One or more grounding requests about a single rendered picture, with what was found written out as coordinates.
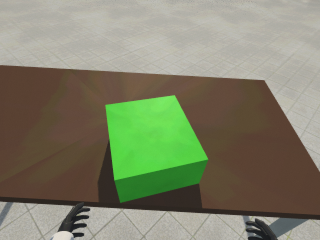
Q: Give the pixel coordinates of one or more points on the right robot hand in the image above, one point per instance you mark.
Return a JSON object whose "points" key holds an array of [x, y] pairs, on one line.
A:
{"points": [[265, 232]]}

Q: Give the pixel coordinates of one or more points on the left robot hand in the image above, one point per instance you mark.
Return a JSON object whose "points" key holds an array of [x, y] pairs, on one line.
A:
{"points": [[68, 223]]}

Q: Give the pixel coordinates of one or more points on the table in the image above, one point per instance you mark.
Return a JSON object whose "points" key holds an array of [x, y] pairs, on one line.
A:
{"points": [[55, 146]]}

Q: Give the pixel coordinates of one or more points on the carton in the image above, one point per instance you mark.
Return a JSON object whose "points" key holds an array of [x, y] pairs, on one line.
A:
{"points": [[153, 147]]}

